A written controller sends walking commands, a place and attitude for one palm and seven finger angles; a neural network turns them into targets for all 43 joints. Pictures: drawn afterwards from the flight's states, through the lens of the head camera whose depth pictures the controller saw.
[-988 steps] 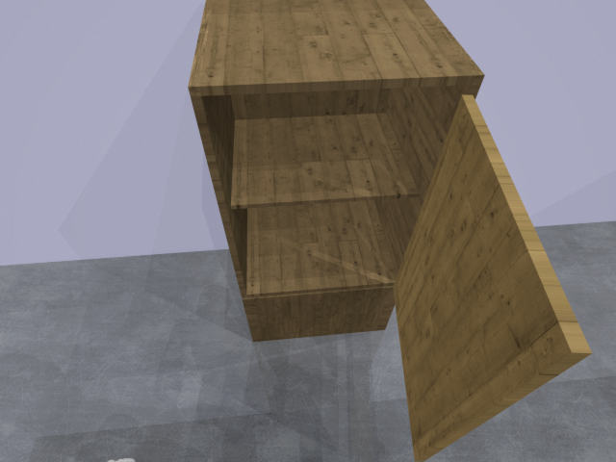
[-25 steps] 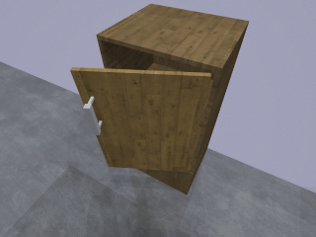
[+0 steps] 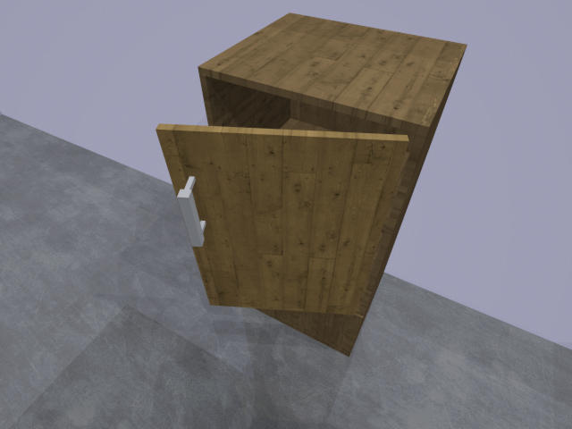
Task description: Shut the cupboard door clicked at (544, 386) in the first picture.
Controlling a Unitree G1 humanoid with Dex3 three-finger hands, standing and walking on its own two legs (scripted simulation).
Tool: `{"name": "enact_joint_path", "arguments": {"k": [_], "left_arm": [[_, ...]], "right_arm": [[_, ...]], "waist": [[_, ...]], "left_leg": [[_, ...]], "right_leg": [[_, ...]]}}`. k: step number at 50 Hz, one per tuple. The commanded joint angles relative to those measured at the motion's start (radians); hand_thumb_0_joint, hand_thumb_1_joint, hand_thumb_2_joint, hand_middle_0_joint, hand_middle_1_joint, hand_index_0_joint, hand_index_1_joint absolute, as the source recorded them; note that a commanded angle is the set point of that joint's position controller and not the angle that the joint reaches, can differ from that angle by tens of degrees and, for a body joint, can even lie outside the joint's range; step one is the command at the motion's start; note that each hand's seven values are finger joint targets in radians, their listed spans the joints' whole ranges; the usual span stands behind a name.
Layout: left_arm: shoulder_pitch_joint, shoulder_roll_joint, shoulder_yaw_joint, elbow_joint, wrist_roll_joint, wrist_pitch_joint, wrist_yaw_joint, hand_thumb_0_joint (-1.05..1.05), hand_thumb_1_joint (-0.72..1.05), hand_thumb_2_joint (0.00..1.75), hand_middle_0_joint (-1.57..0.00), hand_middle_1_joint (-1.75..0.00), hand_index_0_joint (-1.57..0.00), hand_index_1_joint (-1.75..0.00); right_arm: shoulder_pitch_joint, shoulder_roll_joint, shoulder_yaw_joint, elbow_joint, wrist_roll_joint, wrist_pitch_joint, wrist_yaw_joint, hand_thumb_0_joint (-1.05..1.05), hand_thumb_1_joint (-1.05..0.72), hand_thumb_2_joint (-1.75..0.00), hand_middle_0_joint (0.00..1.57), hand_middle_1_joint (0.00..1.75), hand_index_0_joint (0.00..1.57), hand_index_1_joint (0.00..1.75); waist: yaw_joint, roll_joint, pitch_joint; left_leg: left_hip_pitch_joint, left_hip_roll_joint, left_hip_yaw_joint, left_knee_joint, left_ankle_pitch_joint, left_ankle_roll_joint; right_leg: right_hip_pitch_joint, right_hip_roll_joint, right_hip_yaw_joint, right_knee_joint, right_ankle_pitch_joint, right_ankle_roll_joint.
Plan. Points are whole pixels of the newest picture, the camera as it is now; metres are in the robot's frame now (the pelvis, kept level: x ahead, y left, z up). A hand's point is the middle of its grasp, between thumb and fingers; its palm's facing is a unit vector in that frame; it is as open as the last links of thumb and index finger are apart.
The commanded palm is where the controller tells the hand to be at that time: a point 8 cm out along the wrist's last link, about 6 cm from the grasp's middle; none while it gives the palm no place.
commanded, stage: look again from close up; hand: left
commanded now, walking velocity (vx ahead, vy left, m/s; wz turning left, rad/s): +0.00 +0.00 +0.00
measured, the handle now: (194, 212) +0.50 +0.22 -0.01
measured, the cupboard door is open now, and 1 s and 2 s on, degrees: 24 24 24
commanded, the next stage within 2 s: come to a stop and stand still in 0.18 s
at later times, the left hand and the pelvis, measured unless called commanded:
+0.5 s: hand out of the picture +0.04 +0.17 -0.17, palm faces -0.01 -0.98 -0.20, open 7.4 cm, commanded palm none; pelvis +0.03 +0.00 +0.00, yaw -1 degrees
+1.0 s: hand out of the picture +0.04 +0.16 -0.17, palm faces -0.01 -0.98 -0.20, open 7.4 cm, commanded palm none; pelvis +0.03 -0.01 +0.01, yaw -1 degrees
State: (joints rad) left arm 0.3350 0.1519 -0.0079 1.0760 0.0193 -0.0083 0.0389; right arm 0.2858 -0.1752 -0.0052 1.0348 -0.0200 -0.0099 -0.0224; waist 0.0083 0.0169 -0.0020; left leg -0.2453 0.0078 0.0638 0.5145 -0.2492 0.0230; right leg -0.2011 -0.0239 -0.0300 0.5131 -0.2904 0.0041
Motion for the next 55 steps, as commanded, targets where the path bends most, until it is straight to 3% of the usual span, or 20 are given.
{"name": "enact_joint_path", "arguments": {"k": [1,9,12,14,16,23,37,55], "left_arm": [[0.053,0.089,0.012,-0.037,0.002,-0.006,-0.002,0.00,0.90,0.90,-0.20,-0.30,-0.20,-0.30],[0.018,0.117,0.012,-0.031,-0.004,-0.012,-0.002,0.00,0.90,0.90,-0.20,-0.30,-0.20,-0.30],[0.007,0.122,0.012,-0.023,-0.004,-0.012,-0.001,0.00,0.90,0.90,-0.20,-0.30,-0.20,-0.30],[0.005,0.121,0.012,-0.018,-0.006,-0.011,0.000,0.00,0.90,0.90,-0.20,-0.30,-0.20,-0.30],[0.004,0.119,0.014,-0.012,-0.003,-0.009,-0.001,0.00,0.90,0.90,-0.20,-0.30,-0.20,-0.30],[0.001,0.112,0.015,0.002,-0.005,-0.012,0.004,0.00,0.90,0.90,-0.20,-0.30,-0.20,-0.30],[-0.003,0.113,0.015,0.011,-0.003,-0.016,0.003,0.00,0.90,0.90,-0.20,-0.30,-0.20,-0.30],[0.010,0.113,0.015,0.014,-0.006,-0.019,0.000,0.00,0.90,0.90,-0.20,-0.30,-0.20,-0.30]], "right_arm": [[0.029,-0.105,-0.009,-0.038,0.003,-0.016,0.003,0.00,-0.90,-0.90,0.20,0.30,0.20,0.30],[0.049,-0.101,0.000,0.002,0.007,-0.028,0.000,0.00,-0.90,-0.90,0.20,0.30,0.20,0.30],[0.054,-0.094,0.002,0.019,0.008,-0.029,-0.002,0.00,-0.90,-0.90,0.20,0.30,0.20,0.30],[0.051,-0.094,0.002,0.025,0.009,-0.028,-0.004,0.00,-0.90,-0.90,0.20,0.30,0.20,0.30],[0.054,-0.091,0.001,0.033,0.008,-0.026,-0.003,0.00,-0.90,-0.90,0.20,0.30,0.20,0.30],[0.045,-0.083,-0.001,0.050,0.010,-0.027,-0.011,0.00,-0.90,-0.90,0.20,0.30,0.20,0.30],[0.015,-0.078,-0.002,0.062,0.010,-0.021,-0.012,0.00,-0.90,-0.90,0.20,0.30,0.20,0.30],[0.009,-0.076,0.001,0.072,0.009,-0.018,-0.011,0.00,-0.90,-0.90,0.20,0.30,0.20,0.30]], "waist": [[0.004,0.004,0.108],[0.000,-0.032,0.041],[-0.002,-0.017,0.045],[-0.003,-0.012,0.042],[-0.001,-0.009,0.044],[-0.004,-0.009,0.028],[-0.005,-0.041,0.045],[-0.002,-0.028,0.046]], "left_leg": [[-0.075,0.109,-0.155,-0.230,-0.169,0.028],[0.024,0.099,-0.106,-0.160,0.106,0.023],[0.041,0.101,-0.095,-0.150,0.173,0.022],[0.049,0.100,-0.093,-0.145,0.187,0.020],[0.048,0.097,-0.087,-0.144,0.122,0.021],[0.098,0.102,-0.075,-0.125,0.290,0.015],[0.112,0.100,-0.064,-0.134,0.238,0.007],[0.113,0.099,-0.060,-0.144,0.200,-0.003]], "right_leg": [[-0.044,-0.040,0.065,-0.092,-0.029,-0.038],[-0.009,-0.064,0.075,-0.096,0.103,-0.032],[-0.001,-0.066,0.072,-0.090,0.143,-0.031],[-0.001,-0.068,0.074,-0.090,0.152,-0.031],[-0.002,-0.067,0.071,-0.086,0.101,-0.035],[0.009,-0.074,0.077,-0.083,0.248,-0.029],[0.015,-0.078,0.089,-0.113,0.289,-0.034],[0.017,-0.080,0.100,-0.141,0.277,-0.040]]}}
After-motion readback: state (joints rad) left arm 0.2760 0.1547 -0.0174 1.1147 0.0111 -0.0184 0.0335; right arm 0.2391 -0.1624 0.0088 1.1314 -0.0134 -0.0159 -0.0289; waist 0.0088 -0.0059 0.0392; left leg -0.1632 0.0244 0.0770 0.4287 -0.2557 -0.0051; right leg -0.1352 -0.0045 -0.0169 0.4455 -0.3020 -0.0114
